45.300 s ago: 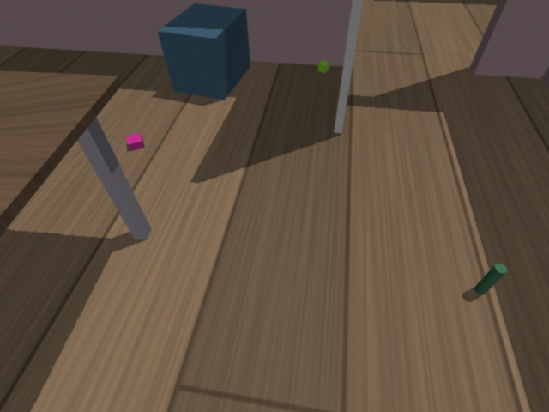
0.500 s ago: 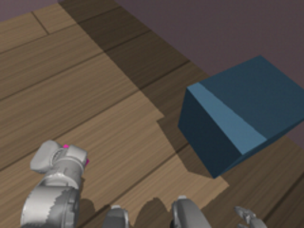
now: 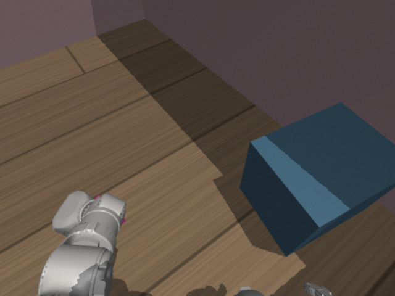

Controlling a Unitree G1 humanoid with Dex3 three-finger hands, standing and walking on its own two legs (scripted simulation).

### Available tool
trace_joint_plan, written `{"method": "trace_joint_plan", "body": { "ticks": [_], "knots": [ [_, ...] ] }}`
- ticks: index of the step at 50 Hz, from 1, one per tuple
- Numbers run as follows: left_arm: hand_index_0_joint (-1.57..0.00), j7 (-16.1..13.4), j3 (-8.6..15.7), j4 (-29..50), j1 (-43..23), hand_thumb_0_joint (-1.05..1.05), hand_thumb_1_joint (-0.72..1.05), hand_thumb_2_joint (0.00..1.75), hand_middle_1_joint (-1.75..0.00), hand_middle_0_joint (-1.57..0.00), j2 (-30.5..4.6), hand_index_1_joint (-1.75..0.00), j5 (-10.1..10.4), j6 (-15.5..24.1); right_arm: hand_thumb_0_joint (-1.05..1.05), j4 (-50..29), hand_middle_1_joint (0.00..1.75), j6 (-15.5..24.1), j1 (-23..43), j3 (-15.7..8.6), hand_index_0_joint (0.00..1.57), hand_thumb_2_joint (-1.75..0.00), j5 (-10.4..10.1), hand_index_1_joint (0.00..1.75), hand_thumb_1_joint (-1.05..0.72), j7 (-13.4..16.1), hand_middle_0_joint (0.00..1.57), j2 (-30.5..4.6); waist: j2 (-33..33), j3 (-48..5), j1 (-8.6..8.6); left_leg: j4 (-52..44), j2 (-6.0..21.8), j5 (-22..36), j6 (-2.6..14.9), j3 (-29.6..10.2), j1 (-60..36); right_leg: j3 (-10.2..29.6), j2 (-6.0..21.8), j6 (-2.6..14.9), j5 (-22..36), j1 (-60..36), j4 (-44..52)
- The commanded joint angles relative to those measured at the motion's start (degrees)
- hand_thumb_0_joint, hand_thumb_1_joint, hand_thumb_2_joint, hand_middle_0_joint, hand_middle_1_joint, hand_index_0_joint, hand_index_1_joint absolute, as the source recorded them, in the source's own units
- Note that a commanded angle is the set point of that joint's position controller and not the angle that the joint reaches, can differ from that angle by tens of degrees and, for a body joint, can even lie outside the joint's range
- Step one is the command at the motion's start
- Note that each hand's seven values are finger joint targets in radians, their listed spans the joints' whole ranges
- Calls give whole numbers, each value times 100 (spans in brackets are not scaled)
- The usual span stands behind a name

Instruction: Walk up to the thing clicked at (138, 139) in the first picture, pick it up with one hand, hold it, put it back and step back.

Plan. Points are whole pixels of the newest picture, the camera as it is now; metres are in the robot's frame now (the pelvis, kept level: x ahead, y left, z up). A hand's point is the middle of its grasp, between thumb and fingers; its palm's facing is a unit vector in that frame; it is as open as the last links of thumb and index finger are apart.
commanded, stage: hold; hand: left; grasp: from above
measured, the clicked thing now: (98, 221) +0.33 +0.25 -0.11
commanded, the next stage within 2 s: crouch in 1.92 s
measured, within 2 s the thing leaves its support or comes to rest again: neither
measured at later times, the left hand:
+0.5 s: hand (88, 208) +0.33 +0.24 -0.04, palm faces -0.10 -0.43 -0.90, open 10.6 cm
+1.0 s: hand (93, 211) +0.32 +0.22 -0.02, palm faces -0.11 -0.43 -0.90, open 10.5 cm
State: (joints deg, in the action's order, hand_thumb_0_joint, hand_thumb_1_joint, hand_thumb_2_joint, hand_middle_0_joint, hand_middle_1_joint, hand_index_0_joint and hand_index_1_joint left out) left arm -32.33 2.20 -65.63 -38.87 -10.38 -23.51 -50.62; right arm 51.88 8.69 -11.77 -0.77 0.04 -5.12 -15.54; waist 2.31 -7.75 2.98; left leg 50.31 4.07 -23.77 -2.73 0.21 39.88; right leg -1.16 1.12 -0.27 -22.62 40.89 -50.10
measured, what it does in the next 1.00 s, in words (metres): stands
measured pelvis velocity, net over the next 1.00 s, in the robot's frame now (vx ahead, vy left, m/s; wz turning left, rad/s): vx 0.02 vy -0.01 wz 0.01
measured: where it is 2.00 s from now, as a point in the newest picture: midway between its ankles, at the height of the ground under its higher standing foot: outside the picture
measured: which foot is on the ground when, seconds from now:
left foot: down 0.00-1.00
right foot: down 0.00-1.00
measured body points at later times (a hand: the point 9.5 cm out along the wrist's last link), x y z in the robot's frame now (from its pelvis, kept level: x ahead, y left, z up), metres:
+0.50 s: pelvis +0.03 +0.01 +0.01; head +0.06 -0.01 +0.46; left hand +0.34 +0.26 +0.02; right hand +0.14 -0.25 -0.12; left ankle +0.00 +0.15 -0.69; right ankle +0.02 -0.12 -0.69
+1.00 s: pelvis +0.02 -0.01 +0.03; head +0.04 -0.03 +0.47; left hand +0.32 +0.24 +0.03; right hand +0.15 -0.26 -0.10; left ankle +0.00 +0.15 -0.69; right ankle +0.02 -0.12 -0.69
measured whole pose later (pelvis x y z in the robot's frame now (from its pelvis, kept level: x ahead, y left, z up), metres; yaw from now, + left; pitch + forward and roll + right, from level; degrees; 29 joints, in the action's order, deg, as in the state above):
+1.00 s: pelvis +0.02 -0.01 +0.03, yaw +0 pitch +7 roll +1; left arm -31.5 -1.2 -58.8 -36.7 -6.9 -22.7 -56.3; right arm 49.3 5.8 -8.3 -0.3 -0.5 -6.6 -16.6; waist 2.5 -5.2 0.9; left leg 38.6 3.6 -20.1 -3.0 0.6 25.5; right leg -1.3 1.4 0.0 -20.2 27.4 -40.4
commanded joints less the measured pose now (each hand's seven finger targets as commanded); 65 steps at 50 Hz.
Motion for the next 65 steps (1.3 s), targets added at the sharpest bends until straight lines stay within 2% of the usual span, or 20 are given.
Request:
{"method": "trace_joint_plan", "body": {
  "ticks": [1,4,7,16,18,19,26,28,33,35,41,42,45,52,54,57,59,61,63,65],
  "knots": [
    [-101,-264,-109,881,-2224,0,67,77,-65,-103,-995,-68,-293,-49,0,-487,30,193,19,-258,20,-90,-24,30,-89,7,20,-823,-69,-1728,14,-775,-396,1338,158,195,-1149,-131,-297,56,1359,-1281,859],
    [-94,-279,-118,776,-2218,0,56,74,-55,-99,-955,-60,-309,-46,0,-535,30,182,89,-265,20,-90,-26,30,-89,-8,20,-826,-68,-1632,35,-892,-373,1289,133,177,-1285,-131,-294,67,1309,-1312,880],
    [-92,-344,-137,860,-2235,0,55,74,-56,-97,-950,-62,-378,-56,0,-574,30,163,70,-272,20,-89,-14,30,-89,-38,20,-834,-95,-1685,-3,-902,-394,1504,143,178,-1363,-145,-289,79,1536,-1448,883],
    [-92,-492,-97,1159,-2259,0,57,79,-63,-97,-929,-68,-222,-201,0,-701,30,19,194,-327,20,-89,19,30,-89,-111,20,-890,-66,-1822,-44,-877,-426,2199,121,232,-1611,-177,-306,75,2330,-1851,821],
    [-90,-478,-25,1246,-2186,0,55,74,-62,-94,-998,-66,-176,-251,0,-768,30,-7,198,-350,20,-89,19,30,-89,-124,20,-910,-119,-1915,-85,-905,-419,2316,120,225,-1669,-186,-306,75,2444,-1937,799],
    [-91,-455,-73,1239,-2243,0,55,76,-60,-96,-895,-65,-150,-287,0,-766,30,-19,177,-342,20,-89,11,30,-89,-123,20,-915,-135,-1922,-5,-918,-413,2359,117,211,-1708,-194,-316,68,2512,-1948,787],
    [-89,-289,-115,1323,-2151,0,51,74,-58,-94,-955,-64,-236,-424,0,-852,30,-63,265,-370,20,-90,-65,30,-89,-154,20,-935,-254,-1804,-113,-1010,-468,2491,142,272,-1695,-166,-273,14,2968,-2267,920],
    [-88,-230,-187,1255,-2054,0,49,72,-57,-93,-800,-62,-251,-472,0,-872,30,-89,259,-350,20,-90,-80,30,-90,-159,20,-913,-315,-1891,-80,-1034,-468,2588,149,268,-1780,-153,-273,12,3149,-2329,904],
    [-90,-217,-246,1305,-2012,0,51,70,-54,-96,-854,-60,-299,-496,0,-911,30,-54,400,-296,20,-90,-95,30,-90,-164,20,-877,-309,-1631,-145,-1237,-469,2249,183,267,-1828,-163,-278,20,2563,-2319,1165],
    [-90,-188,-327,1466,-2070,0,50,69,-52,-96,-664,-58,-265,-490,0,-936,30,-66,447,-275,20,-90,-103,30,-90,-154,20,-854,-267,-1761,-94,-1273,-455,2361,180,249,-1993,-165,-283,31,2636,-2365,1147],
    [-91,-173,-366,1590,-2169,0,51,72,-52,-97,-780,-59,-300,-498,0,-944,30,-65,542,-225,20,-90,-111,30,-90,-128,20,-884,-475,-1673,-78,-1349,-488,2103,252,287,-1977,-90,-246,-22,2576,-2455,1378],
    [-92,-191,-308,1570,-2197,0,53,71,-53,-98,-859,-59,-284,-516,0,-926,30,-50,590,-237,20,-90,-103,30,-90,-122,20,-885,-389,-1621,-164,-1370,-496,2044,241,310,-1935,-69,-235,-25,2497,-2453,1395],
    [-94,-151,-385,1716,-2202,0,54,71,-51,-100,-709,-58,-277,-508,0,-966,30,-68,715,-219,20,-90,-104,30,-90,-112,20,-858,-405,-1730,-122,-1403,-478,2058,243,297,-2072,-48,-239,-27,2483,-2484,1414],
    [-96,-149,-416,1572,-2195,0,59,65,-51,-101,-796,-56,-276,-622,0,-954,30,-11,930,-143,20,-90,-119,30,-89,-106,20,-825,-469,-1356,-243,-1573,-503,1575,277,327,-1928,7,-230,-26,1727,-2421,1732],
    [-95,-123,-509,1740,-2264,0,58,67,-52,-100,-603,-58,-258,-618,0,-976,30,0,1007,-128,20,-90,-113,30,-89,-116,20,-780,-421,-1524,-164,-1589,-485,1620,267,310,-2046,27,-228,-17,1790,-2448,1727],
    [-99,-127,-464,1583,-2091,0,63,71,-53,-104,-681,-59,-244,-650,0,-957,30,-2,973,-148,20,-90,-108,30,-90,-113,20,-791,-389,-1410,-264,-1619,-477,1742,245,308,-1987,-21,-238,6,1888,-2503,1660],
    [-97,-122,-537,1655,-2258,0,60,71,-55,-102,-522,-60,-280,-657,0,-988,30,-1,1003,-116,20,-90,-105,30,-89,-130,20,-767,-500,-1538,-176,-1615,-472,1839,264,276,-2072,-3,-243,-19,2057,-2492,1678],
    [-103,-160,-454,1631,-2174,0,66,75,-53,-109,-737,-60,-272,-690,0,-998,30,12,1041,-127,20,-90,-102,30,-90,-125,20,-783,-449,-1355,-279,-1666,-472,1693,258,298,-1979,-24,-254,8,1800,-2486,1718],
    [-100,-135,-576,1718,-2273,0,62,71,-52,-105,-512,-59,-283,-697,0,-1008,30,27,1045,-85,20,-90,-115,30,-90,-126,20,-748,-374,-1446,-190,-1744,-449,1729,241,261,-2116,-40,-278,38,1771,-2461,1714],
    [-101,-154,-524,1652,-2160,0,64,73,-51,-108,-584,-58,-279,-739,0,-1036,30,23,1056,-122,20,-90,-126,30,-90,-125,20,-789,-378,-1431,-279,-1715,-454,1806,238,285,-2110,-51,-278,32,1836,-2524,1690]
  ]
}}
